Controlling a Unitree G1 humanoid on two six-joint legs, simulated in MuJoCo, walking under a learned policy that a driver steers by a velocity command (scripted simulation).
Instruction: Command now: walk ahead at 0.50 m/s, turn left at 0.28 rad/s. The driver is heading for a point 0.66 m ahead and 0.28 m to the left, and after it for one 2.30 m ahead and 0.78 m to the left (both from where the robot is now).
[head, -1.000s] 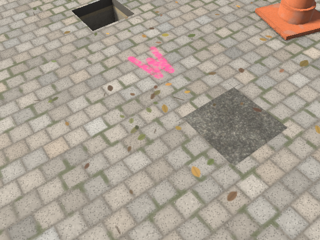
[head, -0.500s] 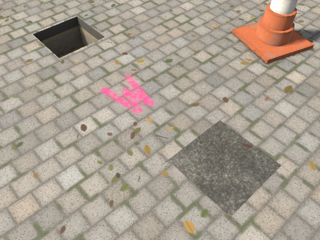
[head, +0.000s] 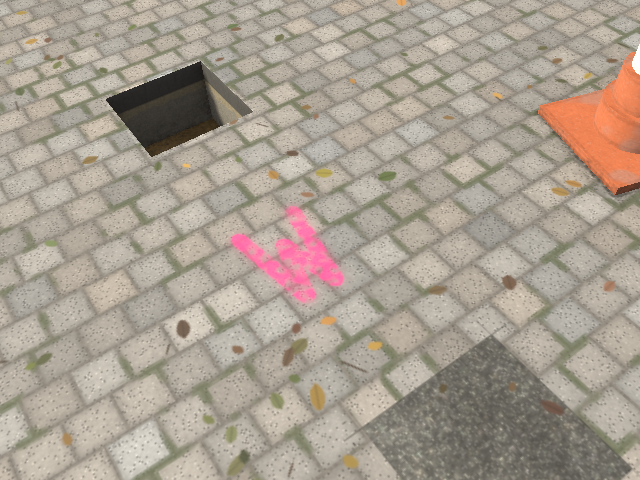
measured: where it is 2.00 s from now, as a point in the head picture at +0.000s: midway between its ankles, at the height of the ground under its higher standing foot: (253, 429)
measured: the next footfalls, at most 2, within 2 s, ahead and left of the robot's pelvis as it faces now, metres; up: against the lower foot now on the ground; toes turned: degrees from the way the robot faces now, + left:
left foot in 0.32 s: +0.34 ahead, +0.16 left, +0.00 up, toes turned +12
right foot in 0.78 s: +0.64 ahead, +0.07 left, +0.00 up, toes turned +31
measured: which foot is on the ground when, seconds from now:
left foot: up 0.00-0.30, down 0.32-0.78, up 0.80-1.00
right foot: down 0.00-0.34, up 0.36-0.76, down 0.78-1.00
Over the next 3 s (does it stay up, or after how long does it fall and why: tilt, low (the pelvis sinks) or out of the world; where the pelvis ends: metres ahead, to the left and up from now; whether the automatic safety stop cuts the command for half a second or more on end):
stays up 1.11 0.28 0.00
